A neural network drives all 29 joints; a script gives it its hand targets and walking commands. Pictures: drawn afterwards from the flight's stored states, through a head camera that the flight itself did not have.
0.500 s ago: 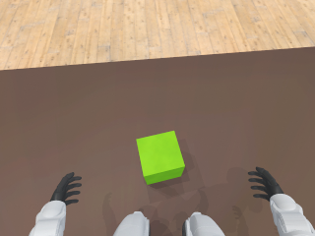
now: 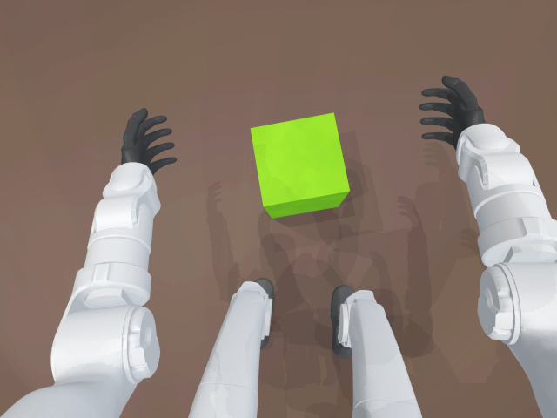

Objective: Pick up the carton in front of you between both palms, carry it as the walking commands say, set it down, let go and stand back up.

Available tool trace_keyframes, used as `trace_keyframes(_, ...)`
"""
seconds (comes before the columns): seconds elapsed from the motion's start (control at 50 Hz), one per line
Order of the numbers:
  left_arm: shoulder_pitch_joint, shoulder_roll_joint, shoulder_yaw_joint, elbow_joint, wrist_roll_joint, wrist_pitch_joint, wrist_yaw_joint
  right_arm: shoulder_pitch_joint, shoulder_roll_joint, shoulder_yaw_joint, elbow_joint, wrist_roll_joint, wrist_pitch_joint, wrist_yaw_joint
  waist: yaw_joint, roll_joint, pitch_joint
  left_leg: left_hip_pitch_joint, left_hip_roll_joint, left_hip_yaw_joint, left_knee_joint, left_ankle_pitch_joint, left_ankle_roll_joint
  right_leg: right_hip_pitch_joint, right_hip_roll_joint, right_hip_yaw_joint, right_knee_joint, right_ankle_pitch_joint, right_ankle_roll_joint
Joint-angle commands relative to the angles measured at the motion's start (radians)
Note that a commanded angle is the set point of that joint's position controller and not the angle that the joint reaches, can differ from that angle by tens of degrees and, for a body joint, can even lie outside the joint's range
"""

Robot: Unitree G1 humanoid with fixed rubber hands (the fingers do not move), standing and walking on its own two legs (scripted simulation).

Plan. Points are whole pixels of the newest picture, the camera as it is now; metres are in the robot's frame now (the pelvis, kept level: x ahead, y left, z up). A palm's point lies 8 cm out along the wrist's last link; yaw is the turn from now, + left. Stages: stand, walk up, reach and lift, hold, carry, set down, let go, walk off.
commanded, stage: reach and lift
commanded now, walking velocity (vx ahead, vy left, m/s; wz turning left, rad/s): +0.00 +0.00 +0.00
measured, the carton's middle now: (299, 171) +0.54 +0.04 -0.55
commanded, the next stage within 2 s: none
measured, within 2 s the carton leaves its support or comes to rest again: neither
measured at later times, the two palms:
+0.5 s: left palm (187, 127) +0.50 +0.23 -0.17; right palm (407, 86) +0.59 -0.14 -0.17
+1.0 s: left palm (218, 171) +0.49 +0.23 -0.40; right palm (375, 145) +0.57 -0.14 -0.41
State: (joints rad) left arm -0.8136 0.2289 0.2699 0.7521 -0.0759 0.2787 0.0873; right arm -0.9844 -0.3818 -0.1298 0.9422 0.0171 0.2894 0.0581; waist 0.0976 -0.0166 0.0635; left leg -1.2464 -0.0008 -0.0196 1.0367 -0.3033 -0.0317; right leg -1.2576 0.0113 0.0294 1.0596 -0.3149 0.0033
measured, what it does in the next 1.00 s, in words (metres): lowers itself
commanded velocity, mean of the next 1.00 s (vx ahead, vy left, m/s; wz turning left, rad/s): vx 0.00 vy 0.00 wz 0.00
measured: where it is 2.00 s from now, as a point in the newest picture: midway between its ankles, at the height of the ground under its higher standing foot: (301, 330)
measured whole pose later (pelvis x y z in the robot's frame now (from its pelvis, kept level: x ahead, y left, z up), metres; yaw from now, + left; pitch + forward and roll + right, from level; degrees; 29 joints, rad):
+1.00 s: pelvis -0.02 -0.01 -0.25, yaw +4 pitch +45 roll +4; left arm -1.35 0.23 0.30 0.94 -0.17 0.13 0.16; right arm -1.55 -0.49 0.00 1.13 0.14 0.16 -0.04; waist 0.10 0.01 0.21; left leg -2.23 -0.05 -0.03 1.95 -0.51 -0.07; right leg -2.24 0.06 0.08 2.00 -0.55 0.04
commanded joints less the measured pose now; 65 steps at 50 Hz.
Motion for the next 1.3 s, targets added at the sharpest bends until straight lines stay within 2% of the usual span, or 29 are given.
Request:
trace_keyframes(0.0, -0.335, 0.114, 0.05, -0.07, 0.011, -0.001, 0.016, -0.412, -0.157, -0.027, -0.029, -0.008, -0.004, 0.005, 0.032, -0.05, -0.806, 0.264, -0.042, 0.099, -0.097, -0.022, -0.032, 0.383, 0.038, -0.033, -0.107, -0.077, 0.017)
trace_keyframes(0.08, -0.451, 0.089, 0.101, -0.043, 0.042, -0.008, 0.024, -0.564, -0.167, -0.044, 0.045, -0.034, -0.014, 0.015, 0.055, -0.071, -0.878, 0.216, -0.051, 0.116, -0.071, -0.004, -0.041, 0.348, 0.047, -0.032, -0.085, -0.061, 0.014)
trace_keyframes(0.18, -0.549, 0.059, 0.165, -0.062, 0.082, -0.038, 0.024, -0.708, -0.16, -0.077, 0.079, -0.082, -0.045, 0.021, 0.074, -0.104, -0.977, 0.168, -0.061, 0.127, -0.045, 0.086, -0.048, 0.355, 0.059, -0.029, -0.046, 0.052, 0.013)
trace_keyframes(0.32, -0.487, 0.013, 0.223, -0.138, 0.124, -0.094, 0.0, -0.683, -0.095, -0.125, 0.018, -0.148, -0.085, 0.01, 0.08, -0.144, -1.173, 0.096, -0.079, 0.131, -0.013, 0.376, -0.047, 0.511, 0.068, -0.007, 0.03, 0.452, 0.01)
trace_keyframes(0.4, -0.412, -0.04, 0.246, -0.109, 0.152, -0.144, -0.021, -0.601, -0.014, -0.159, 0.005, -0.177, -0.124, 0.003, 0.068, -0.158, -1.126, -0.071, -0.079, 0.115, 0.03, 0.465, -0.051, 0.467, 0.054, 0.021, 0.097, 0.657, 0.011)
trace_keyframes(0.44, -0.375, -0.056, 0.261, -0.083, 0.166, -0.17, -0.029, -0.553, 0.014, -0.176, 0.006, -0.194, -0.144, -0.004, 0.058, -0.156, -1.106, -0.138, -0.076, 0.103, 0.069, 0.489, -0.056, 0.388, 0.048, 0.03, 0.137, 0.704, 0.017)
trace_keyframes(0.48, -0.355, -0.06, 0.273, -0.059, 0.179, -0.192, -0.031, -0.516, 0.027, -0.186, 0.009, -0.202, -0.162, -0.015, 0.05, -0.143, -1.088, -0.169, -0.073, 0.096, 0.12, 0.481, -0.06, 0.254, 0.049, 0.026, 0.178, 0.654, 0.024)
trace_keyframes(0.52, -0.357, -0.059, 0.28, -0.034, 0.184, -0.21, -0.029, -0.494, 0.031, -0.18, 0.015, -0.197, -0.177, -0.027, 0.046, -0.121, -1.056, -0.191, -0.072, 0.095, 0.186, 0.445, -0.063, 0.091, 0.054, 0.016, 0.223, 0.548, 0.031)
trace_keyframes(0.6, -0.407, -0.039, 0.257, -0.014, 0.151, -0.229, -0.014, -0.514, -0.005, -0.139, 0.016, -0.153, -0.2, -0.06, 0.028, -0.094, -1.072, -0.212, -0.072, 0.085, 0.336, 0.452, -0.068, -0.119, 0.06, 0.002, 0.343, 0.438, 0.038)
trace_keyframes(0.74, -0.516, 0.045, 0.117, -0.008, 0.003, -0.217, 0.038, -0.659, -0.116, 0.007, -0.014, -0.001, -0.198, -0.101, 0.028, -0.119, -1.265, -0.211, -0.067, 0.097, 0.588, 0.417, -0.069, -0.165, 0.056, -0.027, 0.594, 0.348, 0.042)
trace_keyframes(0.84, -0.657, 0.125, 0.059, -0.018, -0.073, -0.185, 0.07, -0.8, -0.181, 0.09, -0.021, 0.096, -0.169, -0.111, 0.047, -0.148, -1.313, -0.276, -0.059, 0.128, 0.704, 0.249, -0.058, -0.133, 0.045, -0.041, 0.714, 0.207, 0.033)
trace_keyframes(0.94, -0.781, 0.138, 0.03, 0.079, -0.1, -0.158, 0.076, -0.899, -0.201, 0.126, 0.085, 0.129, -0.143, -0.102, 0.049, -0.148, -1.134, -0.37, -0.039, 0.135, 0.774, 0.044, -0.048, -0.249, 0.023, -0.045, 0.777, -0.009, 0.028)
trace_keyframes(1.0, -0.834, 0.139, 0.033, 0.154, -0.086, -0.161, 0.069, -0.929, -0.213, 0.125, 0.162, 0.125, -0.149, -0.093, 0.041, -0.125, -1.006, -0.405, -0.029, 0.127, 0.822, -0.01, -0.045, -0.349, 0.013, -0.036, 0.813, -0.084, 0.024)
trace_keyframes(1.12, -0.917, 0.163, 0.025, 0.245, -0.075, -0.199, 0.06, -0.982, -0.239, 0.131, 0.235, 0.134, -0.187, -0.087, 0.03, -0.08, -0.897, -0.399, -0.024, 0.109, 0.923, 0.033, -0.044, -0.437, 0.003, -0.02, 0.903, -0.065, 0.023)
trace_keyframes(1.14, -0.938, 0.169, 0.029, 0.232, -0.077, -0.206, 0.062, -0.999, -0.247, 0.143, 0.225, 0.14, -0.194, -0.088, 0.041, -0.083, -0.893, -0.423, -0.025, 0.11, 0.934, 0.037, -0.045, -0.428, -0.001, -0.011, 0.916, -0.06, 0.02)
trace_keyframes(1.2, -0.96, 0.187, 0.017, 0.23, -0.091, -0.227, 0.061, -1.037, -0.244, 0.164, 0.19, 0.153, -0.212, -0.096, 0.036, -0.107, -0.882, -0.401, -0.032, 0.095, 0.967, 0.113, -0.033, -0.43, 0.002, -0.013, 0.954, 0.012, 0.027)
trace_keyframes(1.28, -0.962, 0.202, -0.001, 0.249, -0.113, -0.24, 0.063, -1.053, -0.231, 0.204, 0.16, 0.198, -0.223, -0.103, 0.051, -0.121, -0.927, -0.36, -0.037, 0.095, 1.01, 0.204, -0.023, -0.37, 0.006, -0.011, 0.996, 0.1, 0.034)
